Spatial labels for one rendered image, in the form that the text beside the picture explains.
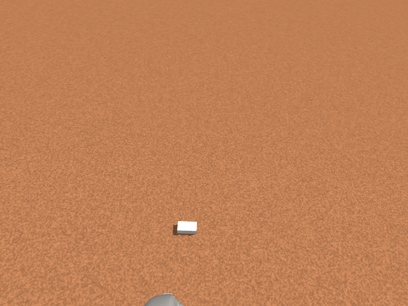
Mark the small box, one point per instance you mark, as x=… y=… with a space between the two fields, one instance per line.
x=187 y=227

